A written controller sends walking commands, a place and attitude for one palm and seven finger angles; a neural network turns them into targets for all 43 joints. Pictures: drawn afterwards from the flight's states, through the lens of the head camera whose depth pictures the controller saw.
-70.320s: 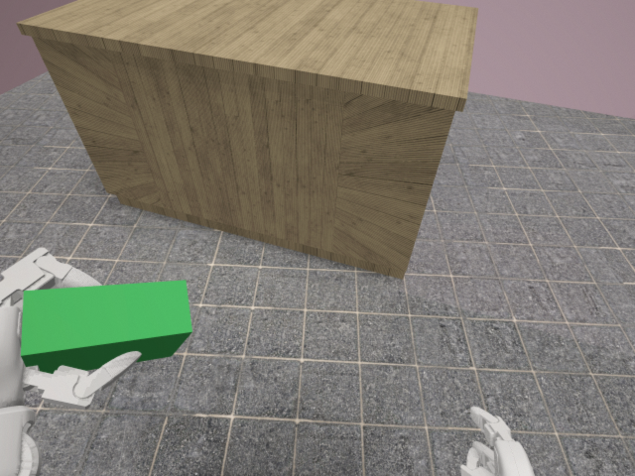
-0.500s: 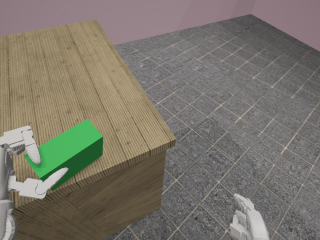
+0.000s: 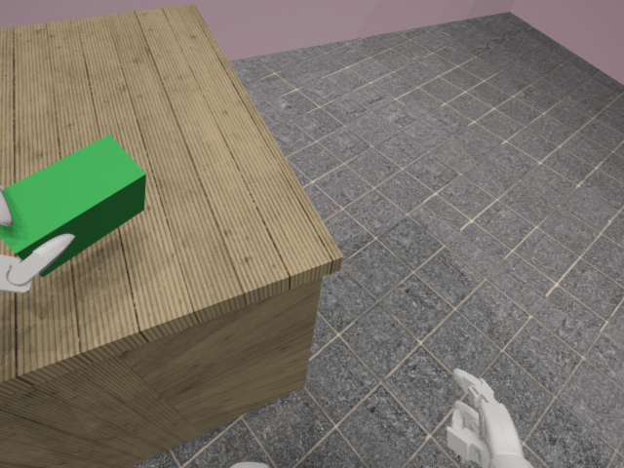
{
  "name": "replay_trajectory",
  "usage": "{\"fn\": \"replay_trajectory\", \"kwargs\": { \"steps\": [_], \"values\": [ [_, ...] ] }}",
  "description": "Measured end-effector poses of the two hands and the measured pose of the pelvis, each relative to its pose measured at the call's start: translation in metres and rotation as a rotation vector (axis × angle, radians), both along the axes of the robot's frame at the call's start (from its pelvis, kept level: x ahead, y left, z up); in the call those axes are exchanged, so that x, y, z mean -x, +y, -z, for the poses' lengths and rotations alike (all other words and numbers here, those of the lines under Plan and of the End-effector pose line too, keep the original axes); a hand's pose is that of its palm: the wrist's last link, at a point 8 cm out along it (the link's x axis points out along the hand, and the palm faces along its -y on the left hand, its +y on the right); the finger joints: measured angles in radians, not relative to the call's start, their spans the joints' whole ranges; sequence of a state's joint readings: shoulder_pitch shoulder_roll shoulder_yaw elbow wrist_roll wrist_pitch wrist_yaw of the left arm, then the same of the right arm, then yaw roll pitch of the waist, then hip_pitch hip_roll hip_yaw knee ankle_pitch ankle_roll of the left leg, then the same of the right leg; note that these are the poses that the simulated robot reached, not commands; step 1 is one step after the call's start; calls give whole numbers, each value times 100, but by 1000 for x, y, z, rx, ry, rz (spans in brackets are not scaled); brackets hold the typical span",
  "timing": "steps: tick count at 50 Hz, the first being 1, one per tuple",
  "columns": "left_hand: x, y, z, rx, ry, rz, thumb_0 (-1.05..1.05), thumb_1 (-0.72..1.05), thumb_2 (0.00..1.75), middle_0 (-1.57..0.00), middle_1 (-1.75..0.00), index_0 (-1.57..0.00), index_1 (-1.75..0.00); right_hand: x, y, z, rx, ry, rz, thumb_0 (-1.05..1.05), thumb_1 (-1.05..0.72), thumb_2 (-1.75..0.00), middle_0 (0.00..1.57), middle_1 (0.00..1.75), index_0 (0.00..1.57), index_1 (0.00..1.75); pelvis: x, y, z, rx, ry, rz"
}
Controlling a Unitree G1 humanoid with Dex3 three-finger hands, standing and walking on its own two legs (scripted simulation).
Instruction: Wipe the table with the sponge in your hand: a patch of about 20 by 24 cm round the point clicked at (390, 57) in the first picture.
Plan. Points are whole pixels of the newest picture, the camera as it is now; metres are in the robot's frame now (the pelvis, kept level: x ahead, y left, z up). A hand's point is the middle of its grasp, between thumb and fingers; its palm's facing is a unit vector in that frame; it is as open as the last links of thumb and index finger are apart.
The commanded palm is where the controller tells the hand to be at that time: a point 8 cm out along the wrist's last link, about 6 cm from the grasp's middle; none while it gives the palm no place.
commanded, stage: come to a stop and stand still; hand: left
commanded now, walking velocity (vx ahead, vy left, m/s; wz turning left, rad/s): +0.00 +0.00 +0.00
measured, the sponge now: (94, 197) +0.33 +0.28 +0.16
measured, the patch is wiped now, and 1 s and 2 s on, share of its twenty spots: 0.75 0.75 0.75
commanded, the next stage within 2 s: look again from close up in 0.68 s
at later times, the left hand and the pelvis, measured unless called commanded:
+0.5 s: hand (77, 267) +0.25 +0.26 +0.16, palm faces +0.36 -0.87 -0.34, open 6.9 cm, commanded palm +0.19 +0.30 +0.18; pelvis +0.02 +0.02 +0.00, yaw -1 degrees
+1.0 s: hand (58, 293) +0.22 +0.27 +0.15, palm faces +0.39 -0.85 -0.35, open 6.9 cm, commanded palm +0.17 +0.30 +0.18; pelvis +0.01 +0.02 +0.00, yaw +0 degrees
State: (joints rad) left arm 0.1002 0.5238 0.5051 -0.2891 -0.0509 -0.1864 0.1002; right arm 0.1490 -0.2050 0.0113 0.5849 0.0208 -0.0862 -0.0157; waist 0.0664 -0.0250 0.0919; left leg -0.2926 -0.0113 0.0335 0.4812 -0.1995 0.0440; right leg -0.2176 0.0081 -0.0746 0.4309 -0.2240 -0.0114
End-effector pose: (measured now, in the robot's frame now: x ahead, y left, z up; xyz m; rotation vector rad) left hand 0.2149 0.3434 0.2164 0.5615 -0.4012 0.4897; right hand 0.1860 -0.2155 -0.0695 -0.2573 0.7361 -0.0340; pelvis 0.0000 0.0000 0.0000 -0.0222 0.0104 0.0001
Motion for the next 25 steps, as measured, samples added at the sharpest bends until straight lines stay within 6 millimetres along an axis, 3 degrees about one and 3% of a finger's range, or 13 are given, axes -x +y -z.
{"fn": "replay_trajectory", "kwargs": {
  "steps": [7, 11, 17, 20, 25],
  "values": [
    [12, -67, 63, 167, 243, 233, -4, -35, 103, -82, -156, -120, -160, 23, -7, 1, -13, -4, 96, 1, -90, -90, 20, 30, 20, 30, -11, 16, 2, 1, 1, 26],
    [16, -55, 64, 121, 245, 221, -4, -36, 103, -82, -155, -121, -160, 28, -3, 2, 20, 34, 108, 1, -90, -90, 20, 30, 20, 30, -16, 14, 2, -1, -5, 9],
    [11, -19, 38, 68, 103, 90, -4, -36, 103, -83, -154, -121, -160, 13, 7, 0, 26, 18, 55, 1, -90, -90, 20, 30, 20, 30, -18, 15, 2, 7, -9, -2],
    [9, -23, 33, 93, 59, 100, -4, -36, 104, -83, -154, -121, -160, 2, 13, -5, 16, -24, 37, 1, -90, -90, 20, 30, 20, 30, -20, 18, 2, 10, -6, 4],
    [7, -40, 47, 144, 114, 170, -4, -35, 104, -82, -154, -121, -160, -15, 20, -13, 1, -82, 31, 1, -90, -90, 20, 30, 20, 30, -23, 23, 1, 7, -2, 10]
  ]
}}
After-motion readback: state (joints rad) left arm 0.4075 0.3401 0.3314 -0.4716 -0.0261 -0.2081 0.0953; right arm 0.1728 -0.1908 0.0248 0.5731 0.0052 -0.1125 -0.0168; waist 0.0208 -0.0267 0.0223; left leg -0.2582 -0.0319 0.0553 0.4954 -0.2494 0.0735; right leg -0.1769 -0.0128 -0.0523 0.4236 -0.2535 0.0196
